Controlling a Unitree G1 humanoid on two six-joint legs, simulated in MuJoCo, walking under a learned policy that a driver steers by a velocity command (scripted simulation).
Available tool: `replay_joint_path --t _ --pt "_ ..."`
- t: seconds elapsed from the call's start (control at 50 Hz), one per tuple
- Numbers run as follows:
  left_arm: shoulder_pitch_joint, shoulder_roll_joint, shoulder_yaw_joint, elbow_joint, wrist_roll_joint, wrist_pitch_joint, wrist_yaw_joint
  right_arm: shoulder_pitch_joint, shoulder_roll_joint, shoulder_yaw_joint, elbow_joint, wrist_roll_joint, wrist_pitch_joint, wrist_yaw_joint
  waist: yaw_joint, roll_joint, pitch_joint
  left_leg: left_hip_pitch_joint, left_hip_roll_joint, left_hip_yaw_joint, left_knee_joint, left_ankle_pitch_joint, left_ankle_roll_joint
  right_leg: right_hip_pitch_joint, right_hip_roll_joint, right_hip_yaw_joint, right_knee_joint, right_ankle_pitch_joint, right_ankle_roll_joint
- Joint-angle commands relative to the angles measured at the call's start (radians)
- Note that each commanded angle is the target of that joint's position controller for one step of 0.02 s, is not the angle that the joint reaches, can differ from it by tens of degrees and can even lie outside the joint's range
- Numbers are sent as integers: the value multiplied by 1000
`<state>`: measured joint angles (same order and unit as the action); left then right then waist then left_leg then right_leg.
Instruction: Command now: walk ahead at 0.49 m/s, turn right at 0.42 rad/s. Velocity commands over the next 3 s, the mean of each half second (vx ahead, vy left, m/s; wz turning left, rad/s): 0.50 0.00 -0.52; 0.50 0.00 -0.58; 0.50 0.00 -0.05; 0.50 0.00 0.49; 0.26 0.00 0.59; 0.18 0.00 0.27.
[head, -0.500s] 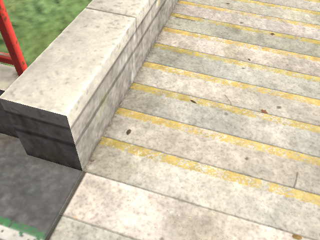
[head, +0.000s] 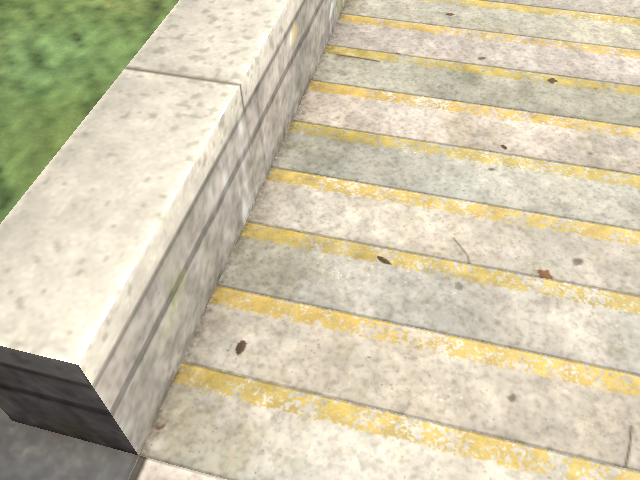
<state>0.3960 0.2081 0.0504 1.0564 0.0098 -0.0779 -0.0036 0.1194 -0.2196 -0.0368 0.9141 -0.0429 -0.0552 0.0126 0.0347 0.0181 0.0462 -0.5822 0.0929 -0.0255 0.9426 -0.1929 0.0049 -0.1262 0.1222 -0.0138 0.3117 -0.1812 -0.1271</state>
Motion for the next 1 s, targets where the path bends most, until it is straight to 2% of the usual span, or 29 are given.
replay_joint_path --t 0.02,0.16,0.2,0.22,0.24,0.26,0.28,0.3,0.32,0.34,0.36,0.38,0.4,0.46,0.5,0.6,0.68,0.72,0.76,0.78,0.8,0.82,0.84,0.86,0.88,0.9,0.94,0.96,1.0 --pt "8 129 22 -68 -2 -12 3 -61 -51 -7 -75 5 7 4 -11 -62 42 -22 -17 38 -145 121 -37 -67 -250 259 -159 192 -110" --pt "117 146 33 -70 10 1 14 -254 -66 2 -174 22 -6 7 62 -97 20 -39 -67 35 -334 145 -31 119 -262 308 -34 402 -92" --pt "84 167 42 -86 13 2 21 -214 -87 -2 -183 28 -16 3 28 -109 12 70 -81 24 -407 100 -13 109 -267 327 14 450 -67" --pt "52 184 47 -98 12 0 21 -144 -106 -10 -169 29 -23 -2 -9 -114 -14 189 -104 30 -444 61 1 80 -258 326 70 525 -47" --pt "33 195 51 -105 8 -5 15 -23 -133 -22 -136 28 -33 -12 -62 -87 -78 357 -122 43 -499 63 22 52 -222 305 196 587 -26" --pt "13 177 48 -121 -2 -14 8 129 -184 -40 -107 10 -48 -25 -129 -28 -180 585 -30 -39 -520 44 62 -55 -158 263 406 491 -3" --pt "37 91 28 -169 -33 -19 8 274 -272 -60 -112 -23 -48 -41 -161 112 -352 854 255 -339 -541 -116 122 -262 -73 165 703 95 27" --pt "114 89 30 -193 -36 -10 10 235 -302 -71 -105 -19 -31 -36 -86 299 -400 901 388 -720 -659 -129 224 -476 6 95 888 -383 31" --pt "103 142 39 -159 -7 10 17 157 -198 -55 -125 -10 -22 -29 -55 128 -260 773 355 -624 -653 -223 222 -537 -93 114 968 -308 23" --pt "21 132 38 -167 9 15 5 104 -114 -34 -133 1 -24 -25 -63 18 -140 642 289 -455 -672 -181 198 -534 -126 107 941 -224 29" --pt "-16 107 37 -179 12 19 -5 83 -89 -26 -127 1 -27 -24 -48 17 -77 548 240 -326 -706 -79 168 -512 -154 99 897 -178 37" --pt "-42 105 39 -193 28 29 -14 98 -81 -22 -113 4 -33 -28 -39 57 -52 500 208 -243 -725 3 151 -498 -175 94 864 -159 45" --pt "-42 94 37 -193 33 43 -24 112 -79 -21 -101 7 -39 -29 -29 72 -43 475 182 -175 -736 86 139 -483 -179 82 863 -141 53" --pt "-105 75 31 -243 29 65 -43 166 -94 -27 -71 25 -66 -22 -19 72 -45 490 189 -72 -768 238 156 -538 -193 65 845 -73 64" --pt "-174 73 26 -276 27 70 -53 183 -95 -28 -63 25 -70 -18 -21 71 -28 498 180 0 -785 275 158 -584 -201 51 794 -7 71" --pt "-353 55 2 -357 22 66 -75 215 -129 -34 -45 25 -68 -15 -48 75 16 471 145 164 -792 345 127 -491 -188 -35 482 171 70" --pt "-428 80 5 -393 35 65 -76 283 -172 -46 -24 25 -47 -27 -71 65 30 597 187 212 -734 444 109 -455 -164 -94 351 75 30" --pt "-412 95 12 -397 40 67 -69 305 -194 -52 -14 21 -29 -34 -57 81 7 656 194 248 -614 705 98 -384 -112 -129 309 -27 -8" --pt "-236 126 32 -349 45 56 -56 311 -220 -56 -15 23 -6 -36 18 73 -99 645 187 279 -313 846 86 -169 -31 -143 235 -73 -57" --pt "-60 176 56 -292 51 49 -41 298 -211 -53 -34 21 0 -35 94 23 -207 484 161 293 -53 656 53 91 -58 -62 191 -81 -96" --pt "-22 294 84 -296 52 48 -25 335 -91 -26 -106 29 -3 -19 54 -197 -314 76 52 283 287 -97 0 415 -375 403 153 -189 -200" --pt "14 336 93 -326 20 61 -15 245 -147 -39 -159 21 -13 -8 84 -188 -377 -132 -93 92 470 -386 -28 478 -496 809 -16 -133 -285" --pt "-7 305 86 -295 10 69 -2 131 -162 -40 -183 19 -21 -3 83 -82 -214 -238 -22 10 446 -267 -18 400 -447 621 -31 -78 -245" --pt "-58 252 73 -291 0 66 7 130 -147 -31 -182 28 -33 -2 41 -53 -106 -198 15 14 351 -165 -15 245 -412 498 -41 42 -210" --pt "-112 220 64 -296 3 60 5 145 -149 -34 -164 17 -35 -2 -4 -3 -52 -116 40 7 264 -131 -20 120 -351 410 -58 161 -168" --pt "-151 193 54 -308 -1 51 1 177 -148 -36 -157 4 -19 -3 -43 -12 -52 -42 45 9 235 -132 -25 49 -308 343 -63 275 -154" --pt "-146 173 47 -316 -11 27 -13 217 -132 -33 -151 -14 16 2 -72 -29 -94 26 37 16 207 -141 -42 0 -276 291 -59 399 -156" --pt "-126 175 47 -301 -16 18 -10 217 -109 -28 -152 -12 29 6 -80 -43 -94 12 36 21 177 -114 -46 -5 -257 261 -66 396 -156" --pt "-82 184 50 -285 -9 2 -8 132 -95 -20 -177 -13 35 11 -53 -39 -60 -33 34 36 93 -27 -47 -16 -253 255 -113 338 -143"
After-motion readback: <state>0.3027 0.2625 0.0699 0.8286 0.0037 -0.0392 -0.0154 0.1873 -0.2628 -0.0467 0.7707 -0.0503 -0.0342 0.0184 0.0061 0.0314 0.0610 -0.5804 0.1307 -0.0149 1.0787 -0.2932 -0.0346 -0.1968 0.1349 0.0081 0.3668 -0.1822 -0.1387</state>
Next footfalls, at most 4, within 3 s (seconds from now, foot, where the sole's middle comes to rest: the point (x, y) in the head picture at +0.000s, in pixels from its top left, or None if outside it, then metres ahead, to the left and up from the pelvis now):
0.26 left None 0.33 0.13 -0.78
0.78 right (433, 472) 0.51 -0.17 -0.78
1.32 left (450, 322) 0.87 -0.24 -0.78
1.84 right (561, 280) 1.00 -0.53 -0.78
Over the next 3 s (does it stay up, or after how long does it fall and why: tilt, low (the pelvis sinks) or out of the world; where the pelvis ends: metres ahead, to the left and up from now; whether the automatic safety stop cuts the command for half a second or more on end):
stays up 1.25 -0.47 0.00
